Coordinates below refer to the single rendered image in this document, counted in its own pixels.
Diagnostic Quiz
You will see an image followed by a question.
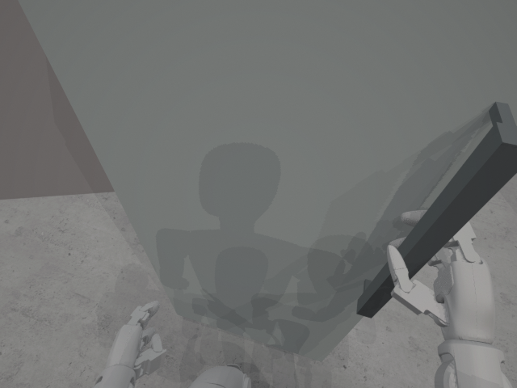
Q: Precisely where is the robot left thigh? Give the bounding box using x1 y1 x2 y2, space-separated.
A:
188 366 251 388

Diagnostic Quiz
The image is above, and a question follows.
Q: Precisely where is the left robot shin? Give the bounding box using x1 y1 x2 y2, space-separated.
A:
226 364 241 371

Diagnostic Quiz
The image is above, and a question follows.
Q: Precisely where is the fridge door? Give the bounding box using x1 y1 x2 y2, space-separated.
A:
18 0 517 362

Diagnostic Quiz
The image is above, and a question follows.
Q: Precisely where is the robot right hand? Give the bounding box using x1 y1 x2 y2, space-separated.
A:
387 210 495 344

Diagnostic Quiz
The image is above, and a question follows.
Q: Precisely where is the left robot forearm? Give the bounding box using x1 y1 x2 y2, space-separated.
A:
92 365 136 388

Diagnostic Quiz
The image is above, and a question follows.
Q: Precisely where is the right robot forearm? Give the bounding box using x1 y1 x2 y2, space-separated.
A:
435 339 513 388

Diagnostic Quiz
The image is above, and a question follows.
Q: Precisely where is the handle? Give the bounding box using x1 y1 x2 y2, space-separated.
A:
356 102 517 318

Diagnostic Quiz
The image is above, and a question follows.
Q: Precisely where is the robot left hand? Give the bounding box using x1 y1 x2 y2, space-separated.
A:
105 301 166 380

